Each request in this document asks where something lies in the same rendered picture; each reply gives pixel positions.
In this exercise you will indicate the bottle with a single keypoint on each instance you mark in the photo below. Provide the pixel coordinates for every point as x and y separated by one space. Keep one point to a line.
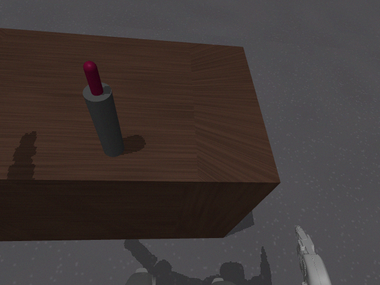
99 99

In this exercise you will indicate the right robot hand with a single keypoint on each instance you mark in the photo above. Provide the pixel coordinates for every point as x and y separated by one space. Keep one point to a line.
311 264

